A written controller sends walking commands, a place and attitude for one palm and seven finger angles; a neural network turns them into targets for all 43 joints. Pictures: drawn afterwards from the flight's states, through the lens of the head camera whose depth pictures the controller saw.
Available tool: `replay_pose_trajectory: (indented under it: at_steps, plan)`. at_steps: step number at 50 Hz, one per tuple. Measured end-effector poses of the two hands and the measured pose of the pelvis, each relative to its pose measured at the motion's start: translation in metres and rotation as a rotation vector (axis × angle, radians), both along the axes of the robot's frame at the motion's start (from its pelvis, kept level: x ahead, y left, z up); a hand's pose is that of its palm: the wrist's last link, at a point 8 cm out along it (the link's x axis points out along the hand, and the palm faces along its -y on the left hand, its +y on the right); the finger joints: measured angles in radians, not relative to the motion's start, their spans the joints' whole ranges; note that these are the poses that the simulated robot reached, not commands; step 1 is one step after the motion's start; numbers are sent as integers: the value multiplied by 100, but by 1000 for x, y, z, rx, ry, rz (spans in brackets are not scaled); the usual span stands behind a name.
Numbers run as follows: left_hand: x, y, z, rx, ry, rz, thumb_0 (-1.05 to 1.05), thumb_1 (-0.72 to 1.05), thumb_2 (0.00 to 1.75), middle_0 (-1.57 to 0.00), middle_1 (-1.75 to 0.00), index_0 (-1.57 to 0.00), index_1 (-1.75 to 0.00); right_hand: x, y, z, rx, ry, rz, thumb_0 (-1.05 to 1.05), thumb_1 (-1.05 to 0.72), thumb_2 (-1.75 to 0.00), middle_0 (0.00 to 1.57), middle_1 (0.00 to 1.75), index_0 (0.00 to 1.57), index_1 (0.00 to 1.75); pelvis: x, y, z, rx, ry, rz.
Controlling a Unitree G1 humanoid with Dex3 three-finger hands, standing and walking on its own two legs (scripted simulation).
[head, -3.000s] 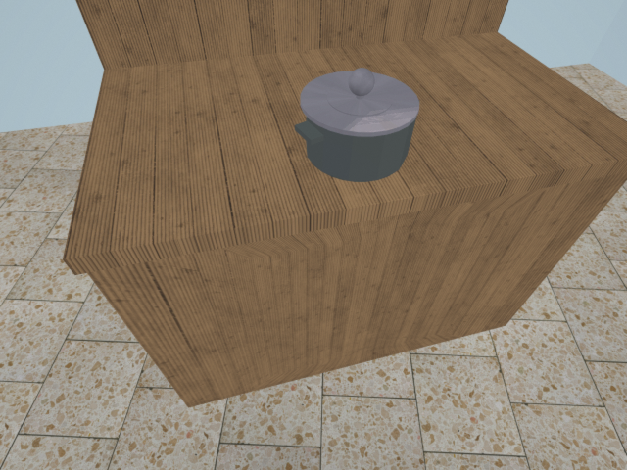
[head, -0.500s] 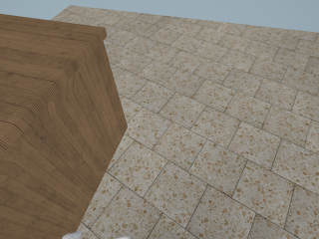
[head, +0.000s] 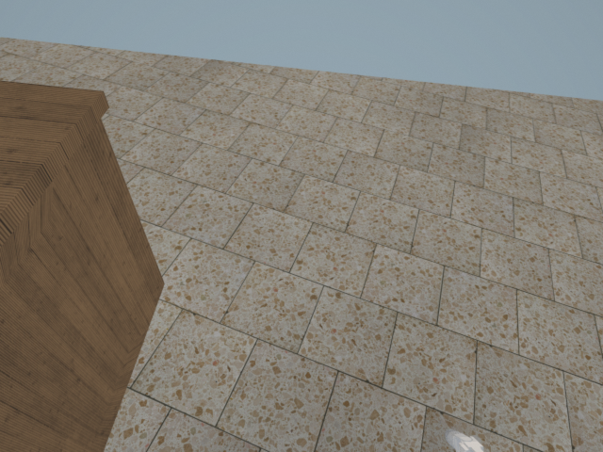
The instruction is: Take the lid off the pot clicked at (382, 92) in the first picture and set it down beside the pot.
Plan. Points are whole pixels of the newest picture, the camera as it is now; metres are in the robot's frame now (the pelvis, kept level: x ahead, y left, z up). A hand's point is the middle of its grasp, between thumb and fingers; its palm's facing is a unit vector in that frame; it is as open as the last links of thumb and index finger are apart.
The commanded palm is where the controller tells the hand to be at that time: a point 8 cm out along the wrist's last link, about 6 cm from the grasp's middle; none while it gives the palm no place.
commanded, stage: walk to a spot facing it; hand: left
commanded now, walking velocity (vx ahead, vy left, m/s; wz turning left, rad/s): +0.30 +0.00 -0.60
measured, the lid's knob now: out of the picture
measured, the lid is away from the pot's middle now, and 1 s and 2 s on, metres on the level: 0.00 0.00 0.00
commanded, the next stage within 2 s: turn to face it in 0.64 s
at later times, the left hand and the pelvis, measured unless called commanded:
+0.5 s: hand (295, 314) +0.39 +0.04 -0.16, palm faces -0.34 -0.92 -0.20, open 7.4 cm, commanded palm none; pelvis +0.17 -0.09 -0.02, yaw -17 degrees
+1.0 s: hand (283, 303) +0.42 +0.07 -0.18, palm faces -0.22 -0.96 -0.17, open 7.4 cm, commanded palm none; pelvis +0.35 -0.11 +0.00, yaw -17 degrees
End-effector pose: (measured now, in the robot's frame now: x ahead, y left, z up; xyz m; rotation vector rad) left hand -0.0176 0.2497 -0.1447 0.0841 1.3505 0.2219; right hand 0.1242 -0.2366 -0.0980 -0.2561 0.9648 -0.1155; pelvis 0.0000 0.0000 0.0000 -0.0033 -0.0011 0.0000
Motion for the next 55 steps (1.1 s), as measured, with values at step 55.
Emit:
replay_pose_trajectory:
  at_steps: [55]
  plan:
    - [463,-139,2,-19,-72,-300,0,91,90,-20,-30,-20,-30,213,-111,-17,54,257,-374,-1,-94,-90,20,30,21,30,354,-110,8,-12,1,-249]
